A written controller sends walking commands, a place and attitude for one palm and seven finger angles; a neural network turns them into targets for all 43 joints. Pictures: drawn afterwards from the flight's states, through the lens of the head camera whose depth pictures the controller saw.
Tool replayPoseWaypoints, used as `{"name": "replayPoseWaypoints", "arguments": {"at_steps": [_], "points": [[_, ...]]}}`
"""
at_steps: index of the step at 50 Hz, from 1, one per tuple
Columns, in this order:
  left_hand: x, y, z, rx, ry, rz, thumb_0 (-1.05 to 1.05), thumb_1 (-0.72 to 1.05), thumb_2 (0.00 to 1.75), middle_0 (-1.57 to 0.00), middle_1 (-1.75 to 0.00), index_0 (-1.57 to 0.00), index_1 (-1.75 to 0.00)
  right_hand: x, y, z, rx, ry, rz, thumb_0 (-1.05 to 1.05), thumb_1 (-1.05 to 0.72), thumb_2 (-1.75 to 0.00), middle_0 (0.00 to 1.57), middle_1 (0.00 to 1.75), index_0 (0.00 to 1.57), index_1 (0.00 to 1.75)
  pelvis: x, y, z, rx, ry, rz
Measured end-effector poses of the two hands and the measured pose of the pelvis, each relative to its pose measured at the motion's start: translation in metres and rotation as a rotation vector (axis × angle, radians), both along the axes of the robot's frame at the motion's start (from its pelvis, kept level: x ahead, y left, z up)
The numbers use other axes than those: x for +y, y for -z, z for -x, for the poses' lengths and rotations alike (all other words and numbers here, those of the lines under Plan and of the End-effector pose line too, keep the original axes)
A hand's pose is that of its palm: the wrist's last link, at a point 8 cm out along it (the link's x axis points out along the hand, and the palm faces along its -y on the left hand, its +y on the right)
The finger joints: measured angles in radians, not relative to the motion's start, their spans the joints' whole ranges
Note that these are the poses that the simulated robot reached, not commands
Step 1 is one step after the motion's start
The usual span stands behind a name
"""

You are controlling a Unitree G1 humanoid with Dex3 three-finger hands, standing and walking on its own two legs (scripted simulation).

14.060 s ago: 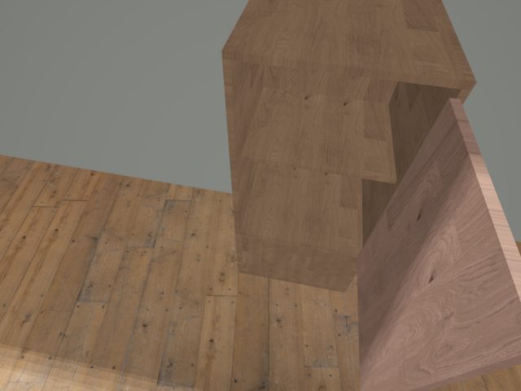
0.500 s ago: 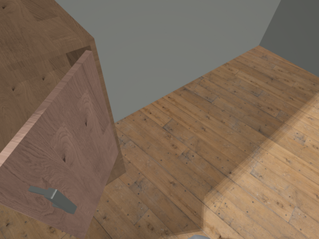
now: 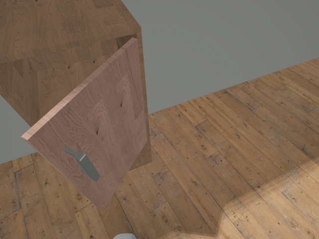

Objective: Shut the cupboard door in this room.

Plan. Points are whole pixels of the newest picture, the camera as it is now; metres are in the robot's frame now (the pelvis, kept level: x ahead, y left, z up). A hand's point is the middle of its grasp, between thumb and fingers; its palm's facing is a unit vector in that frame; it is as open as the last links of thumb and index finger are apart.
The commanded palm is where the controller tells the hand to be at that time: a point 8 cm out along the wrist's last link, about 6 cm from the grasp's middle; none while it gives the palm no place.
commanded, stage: stand and wait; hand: left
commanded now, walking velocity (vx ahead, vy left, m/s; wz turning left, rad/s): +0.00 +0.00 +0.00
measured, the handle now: (83, 164) +0.29 +0.23 -0.01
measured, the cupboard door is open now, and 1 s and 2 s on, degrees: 39 39 39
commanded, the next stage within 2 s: turn or walk to find it in 0.26 s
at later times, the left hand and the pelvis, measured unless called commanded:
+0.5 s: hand out of the picture +0.02 +0.20 -0.17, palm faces +0.12 -0.96 -0.24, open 7.4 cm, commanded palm none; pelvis -0.01 +0.01 +0.00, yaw +5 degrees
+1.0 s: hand out of the picture -0.01 +0.21 -0.16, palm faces +0.23 -0.94 -0.27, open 7.4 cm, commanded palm none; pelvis -0.05 +0.00 -0.01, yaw +12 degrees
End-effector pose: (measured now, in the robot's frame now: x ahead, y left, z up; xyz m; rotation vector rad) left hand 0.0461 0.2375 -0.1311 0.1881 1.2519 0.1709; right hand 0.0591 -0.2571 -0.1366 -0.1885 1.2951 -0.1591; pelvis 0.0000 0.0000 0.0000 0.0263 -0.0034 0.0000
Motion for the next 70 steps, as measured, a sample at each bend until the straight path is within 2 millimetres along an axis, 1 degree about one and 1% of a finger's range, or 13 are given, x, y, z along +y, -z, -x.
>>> {"name": "replayPoseWaypoints", "arguments": {"at_steps": [4,7,15,22,27,31,37,42,48,52,60,67,70], "points": [[0.026,0.02,0.03,0.057,-0.063,0.013,0.0,0.9,0.9,-0.21,-0.3,-0.2,-0.3,0.018,-0.002,-0.023,-0.061,-0.06,0.039,0.01,-0.91,-0.9,0.2,0.3,0.2,0.29,0.017,0.01,0.003,0.004,-0.025,0.02],[0.04,0.023,0.048,0.119,-0.084,0.005,0.0,0.9,0.9,-0.2,-0.3,-0.2,-0.3,0.034,-0.01,-0.033,-0.105,-0.081,0.044,0.01,-0.91,-0.9,0.2,0.3,0.2,0.29,0.023,0.008,0.005,-0.002,-0.016,0.018],[0.044,0.007,0.053,0.125,-0.089,-0.004,0.0,0.91,0.9,-0.2,-0.3,-0.2,-0.3,0.063,-0.009,-0.031,-0.113,-0.092,-0.021,0.0,-0.91,-0.9,0.2,0.3,0.2,0.29,0.027,-0.003,0.007,-0.001,-0.024,0.029],[0.017,0.004,0.042,0.06,-0.074,-0.019,0.0,0.91,0.9,-0.2,-0.3,-0.2,-0.3,0.047,0.014,-0.012,-0.082,-0.048,-0.07,0.0,-0.93,-0.9,0.21,0.3,0.21,0.3,0.01,0.005,0.011,-0.006,-0.044,0.008],[0.003,0.001,0.043,0.003,-0.114,0.002,0.0,0.91,0.9,-0.2,-0.3,-0.2,-0.3,0.03,0.012,0.004,-0.002,-0.073,-0.04,0.0,-0.93,-0.9,0.2,0.3,0.2,0.3,0.007,0.002,0.017,-0.01,-0.094,0.008],[0.008,0.006,0.055,0.009,-0.138,0.014,0.0,0.92,0.9,-0.21,-0.3,-0.2,-0.3,0.028,0.005,0.011,0.023,-0.095,-0.008,0.0,-0.92,-0.9,0.2,0.3,0.2,0.29,0.011,0.001,0.022,-0.011,-0.116,0.012],[0.024,0.024,0.08,0.076,-0.166,0.043,0.0,0.91,0.9,-0.2,-0.3,-0.2,-0.3,0.044,0.001,0.021,0.005,-0.109,0.02,0.0,-0.92,-0.9,0.2,0.3,0.2,0.29,0.023,0.007,0.028,-0.015,-0.11,0.018],[0.029,0.014,0.086,0.1,-0.176,0.032,0.0,0.91,0.9,-0.2,-0.3,-0.2,-0.3,0.056,0.0,0.032,0.021,-0.122,-0.007,0.01,-0.92,-0.9,0.2,0.3,0.2,0.29,0.022,0.0,0.034,0.0,-0.138,0.028],[0.023,0.001,0.079,0.024,-0.198,-0.012,0.0,0.91,0.9,-0.2,-0.3,-0.2,-0.3,0.043,0.01,0.038,0.055,-0.151,-0.038,0.01,-0.92,-0.9,0.2,0.3,0.21,0.3,0.007,0.0,0.043,0.019,-0.186,0.018],[0.012,-0.005,0.082,-0.03,-0.222,-0.045,0.0,0.91,0.9,-0.2,-0.3,-0.2,-0.3,0.028,0.02,0.031,0.054,-0.18,-0.055,0.01,-0.92,-0.9,0.2,0.3,0.21,0.3,-0.006,0.005,0.049,0.011,-0.233,0.011],[-0.004,-0.008,0.117,-0.039,-0.31,-0.026,0.0,0.9,0.9,-0.2,-0.3,-0.2,-0.3,0.019,0.006,-0.005,0.017,-0.285,-0.021,0.01,-0.92,-0.9,0.2,0.3,0.2,0.29,-0.012,-0.001,0.059,-0.004,-0.332,-0.005],[0.001,0.017,0.172,0.031,-0.398,0.03,0.0,0.9,0.9,-0.21,-0.3,-0.2,-0.3,0.05,-0.003,-0.038,-0.07,-0.401,0.024,0.01,-0.91,-0.9,0.2,0.3,0.2,0.29,0.005,0.007,0.07,-0.002,-0.369,0.025],[0.005,0.026,0.197,0.096,-0.423,0.045,0.0,0.9,0.9,-0.2,-0.3,-0.2,-0.3,0.07,-0.008,-0.042,-0.114,-0.424,0.022,0.01,-0.91,-0.9,0.2,0.3,0.2,0.29,0.01,0.009,0.076,-0.008,-0.361,0.013]]}}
